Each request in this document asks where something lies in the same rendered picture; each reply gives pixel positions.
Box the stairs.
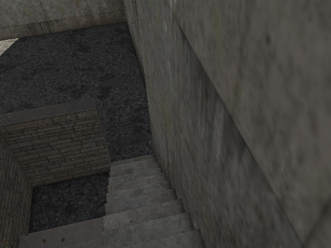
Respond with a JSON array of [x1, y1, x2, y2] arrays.
[[100, 154, 206, 248]]

